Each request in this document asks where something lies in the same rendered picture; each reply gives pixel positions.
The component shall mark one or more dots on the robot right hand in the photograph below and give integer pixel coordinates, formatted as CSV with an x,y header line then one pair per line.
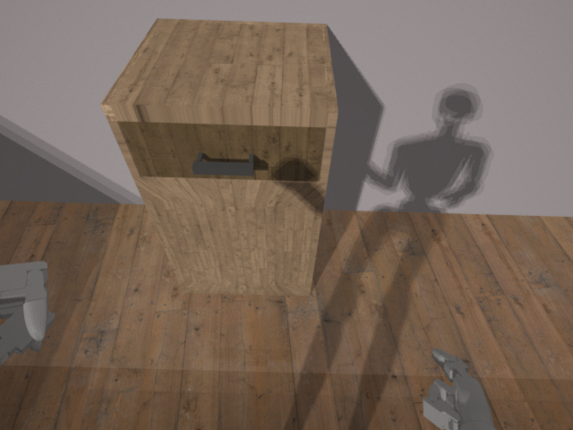
x,y
463,403

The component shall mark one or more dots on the cabinet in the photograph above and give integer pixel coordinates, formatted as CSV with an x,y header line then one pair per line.
x,y
232,236

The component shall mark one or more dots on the robot left hand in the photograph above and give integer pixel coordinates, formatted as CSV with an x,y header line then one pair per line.
x,y
24,300

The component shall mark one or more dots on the handle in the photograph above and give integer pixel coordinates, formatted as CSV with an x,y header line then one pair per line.
x,y
200,167

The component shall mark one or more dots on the drawer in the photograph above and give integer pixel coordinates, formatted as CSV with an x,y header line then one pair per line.
x,y
283,153

